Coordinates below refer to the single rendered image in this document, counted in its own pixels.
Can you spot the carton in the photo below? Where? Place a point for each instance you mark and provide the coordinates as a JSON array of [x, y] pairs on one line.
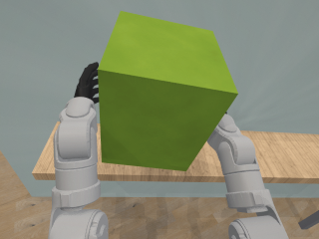
[[163, 89]]

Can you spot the robot left hand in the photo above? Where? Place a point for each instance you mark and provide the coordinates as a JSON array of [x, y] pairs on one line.
[[85, 87]]

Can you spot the robot left forearm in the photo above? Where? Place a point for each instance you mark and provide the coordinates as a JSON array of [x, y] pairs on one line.
[[75, 158]]

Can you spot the right robot upper arm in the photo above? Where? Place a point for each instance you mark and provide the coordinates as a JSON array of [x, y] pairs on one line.
[[258, 227]]

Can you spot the robot right forearm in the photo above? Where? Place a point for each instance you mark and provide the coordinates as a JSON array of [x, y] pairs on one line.
[[245, 188]]

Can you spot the table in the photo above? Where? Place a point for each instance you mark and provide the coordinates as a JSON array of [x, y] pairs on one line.
[[283, 157]]

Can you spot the left robot upper arm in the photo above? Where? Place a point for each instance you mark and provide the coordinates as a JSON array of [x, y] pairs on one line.
[[81, 224]]

